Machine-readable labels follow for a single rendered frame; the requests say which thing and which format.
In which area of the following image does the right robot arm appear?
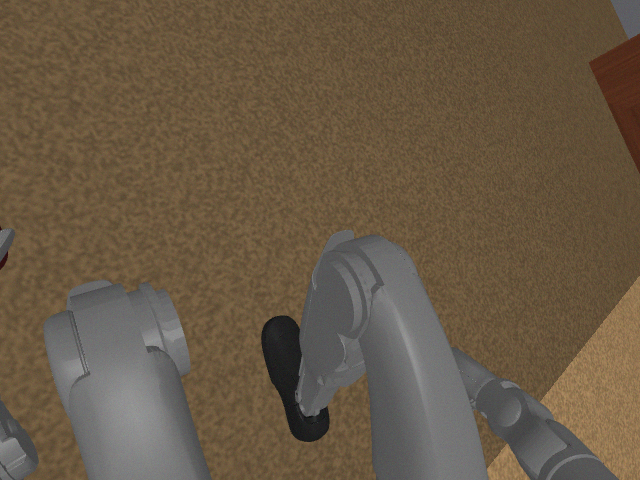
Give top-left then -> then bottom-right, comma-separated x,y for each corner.
475,378 -> 619,480

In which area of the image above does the cup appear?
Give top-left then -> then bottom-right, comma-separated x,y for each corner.
0,226 -> 8,270

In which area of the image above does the right robot hand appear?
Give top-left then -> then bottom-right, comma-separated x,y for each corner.
451,347 -> 499,411

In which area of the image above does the right robot foot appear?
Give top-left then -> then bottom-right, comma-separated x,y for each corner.
261,315 -> 329,442

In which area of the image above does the left robot arm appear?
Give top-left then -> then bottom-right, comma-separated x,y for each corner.
0,397 -> 39,480

